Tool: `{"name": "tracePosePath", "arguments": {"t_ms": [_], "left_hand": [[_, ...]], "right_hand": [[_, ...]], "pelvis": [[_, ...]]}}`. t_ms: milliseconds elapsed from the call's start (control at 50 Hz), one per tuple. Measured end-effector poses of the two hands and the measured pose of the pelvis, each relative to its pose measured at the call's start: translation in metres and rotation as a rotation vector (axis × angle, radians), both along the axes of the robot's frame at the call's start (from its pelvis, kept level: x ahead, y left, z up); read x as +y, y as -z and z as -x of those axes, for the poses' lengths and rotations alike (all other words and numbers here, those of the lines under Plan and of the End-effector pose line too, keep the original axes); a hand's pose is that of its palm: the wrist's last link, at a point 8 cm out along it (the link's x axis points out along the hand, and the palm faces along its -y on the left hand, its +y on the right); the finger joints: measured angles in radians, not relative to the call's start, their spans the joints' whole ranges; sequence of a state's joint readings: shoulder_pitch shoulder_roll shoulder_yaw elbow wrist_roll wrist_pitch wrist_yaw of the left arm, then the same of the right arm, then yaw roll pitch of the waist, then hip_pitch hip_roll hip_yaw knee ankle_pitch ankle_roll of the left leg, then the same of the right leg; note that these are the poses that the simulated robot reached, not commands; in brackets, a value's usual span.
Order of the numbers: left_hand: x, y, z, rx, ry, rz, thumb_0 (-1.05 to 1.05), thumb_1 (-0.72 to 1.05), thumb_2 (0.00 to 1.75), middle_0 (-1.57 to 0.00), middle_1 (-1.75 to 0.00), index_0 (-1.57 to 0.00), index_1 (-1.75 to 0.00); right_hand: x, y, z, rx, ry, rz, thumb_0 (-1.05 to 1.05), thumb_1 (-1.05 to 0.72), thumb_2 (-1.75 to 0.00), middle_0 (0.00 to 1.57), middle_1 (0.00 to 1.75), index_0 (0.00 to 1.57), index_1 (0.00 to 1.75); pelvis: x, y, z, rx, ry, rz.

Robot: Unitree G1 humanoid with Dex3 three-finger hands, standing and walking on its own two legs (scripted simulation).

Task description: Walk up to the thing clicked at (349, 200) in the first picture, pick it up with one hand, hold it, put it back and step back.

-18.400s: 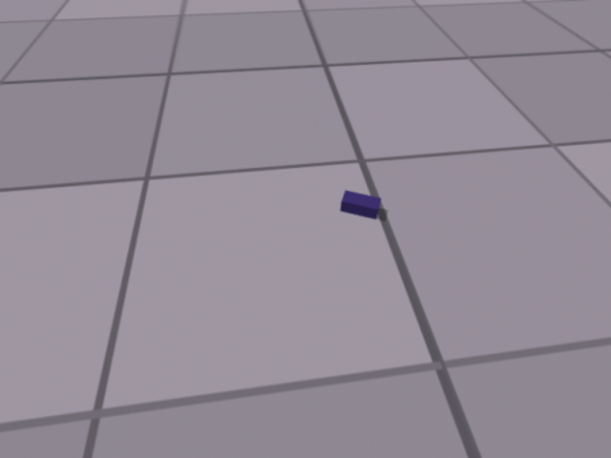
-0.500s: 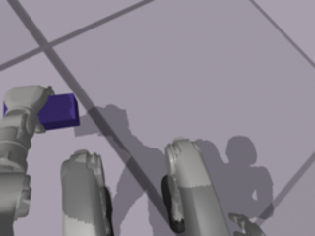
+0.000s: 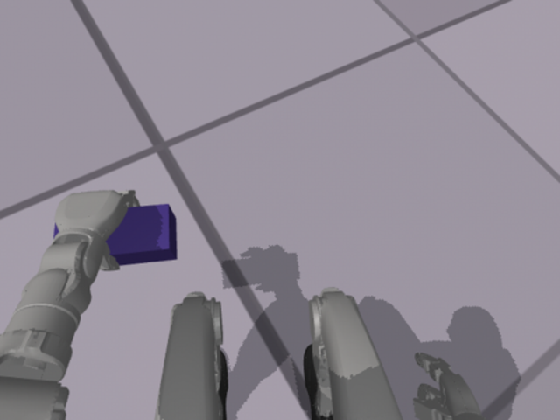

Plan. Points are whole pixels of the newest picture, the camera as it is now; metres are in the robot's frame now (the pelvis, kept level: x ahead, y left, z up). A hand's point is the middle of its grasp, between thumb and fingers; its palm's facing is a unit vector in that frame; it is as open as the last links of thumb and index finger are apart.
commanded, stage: lift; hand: left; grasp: from above
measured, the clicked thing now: (119, 237) +0.40 +0.25 -0.12
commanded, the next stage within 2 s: hold in 0.90 s
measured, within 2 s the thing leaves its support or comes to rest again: neither
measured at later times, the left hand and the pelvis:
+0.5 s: hand (54, 206) +0.36 +0.24 +0.09, palm faces -0.45 -0.08 -0.89, open 10.6 cm; pelvis +0.04 +0.00 +0.17, yaw +2 degrees
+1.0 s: hand (18, 149) +0.38 +0.24 +0.17, palm faces -0.45 -0.08 -0.89, open 10.6 cm; pelvis +0.07 +0.00 +0.24, yaw +2 degrees
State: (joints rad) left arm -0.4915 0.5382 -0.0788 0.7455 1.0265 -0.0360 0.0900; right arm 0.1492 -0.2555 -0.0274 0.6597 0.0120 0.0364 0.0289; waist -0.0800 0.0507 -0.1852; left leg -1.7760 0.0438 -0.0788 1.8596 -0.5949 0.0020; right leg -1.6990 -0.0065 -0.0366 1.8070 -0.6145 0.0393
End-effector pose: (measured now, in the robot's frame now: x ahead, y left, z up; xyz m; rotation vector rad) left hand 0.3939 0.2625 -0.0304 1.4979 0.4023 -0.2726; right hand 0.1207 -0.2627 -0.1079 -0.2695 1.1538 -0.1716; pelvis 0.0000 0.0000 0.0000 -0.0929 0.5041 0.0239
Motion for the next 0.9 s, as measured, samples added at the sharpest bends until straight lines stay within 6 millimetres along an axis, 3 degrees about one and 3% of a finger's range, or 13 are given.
{"name": "tracePosePath", "arguments": {"t_ms": [220,380,620,900], "left_hand": [[-0.006,-0.101,0.026,0.021,-0.015,0.009,0.0,-0.11,0.59,-0.65,-0.64,-0.65,-0.61],[-0.012,-0.155,0.03,0.043,-0.016,0.005,0.0,-0.11,0.59,-0.65,-0.64,-0.65,-0.62],[-0.026,-0.203,0.026,0.04,-0.018,0.006,0.0,-0.11,0.59,-0.65,-0.64,-0.65,-0.61],[-0.023,-0.247,0.014,0.036,-0.037,0.001,0.0,-0.11,0.59,-0.65,-0.64,-0.66,-0.61]], "right_hand": [[0.01,-0.089,-0.015,-0.072,0.03,-0.01,0.01,-0.91,-0.9,0.2,0.3,0.21,0.3],[0.007,-0.139,-0.019,-0.104,0.051,-0.012,0.01,-0.91,-0.9,0.2,0.3,0.21,0.3],[-0.002,-0.192,-0.02,-0.098,0.068,-0.01,0.01,-0.91,-0.9,0.2,0.3,0.21,0.3],[0.0,-0.228,-0.039,-0.112,0.077,-0.024,0.01,-0.91,-0.9,0.2,0.3,0.21,0.3]], "pelvis": [[0.001,-0.089,-0.013,-0.109,-0.01,-0.026],[-0.002,-0.14,-0.027,-0.183,-0.011,-0.045],[-0.004,-0.194,-0.046,-0.265,-0.011,-0.065],[-0.001,-0.231,-0.067,-0.333,-0.005,-0.078]]}}
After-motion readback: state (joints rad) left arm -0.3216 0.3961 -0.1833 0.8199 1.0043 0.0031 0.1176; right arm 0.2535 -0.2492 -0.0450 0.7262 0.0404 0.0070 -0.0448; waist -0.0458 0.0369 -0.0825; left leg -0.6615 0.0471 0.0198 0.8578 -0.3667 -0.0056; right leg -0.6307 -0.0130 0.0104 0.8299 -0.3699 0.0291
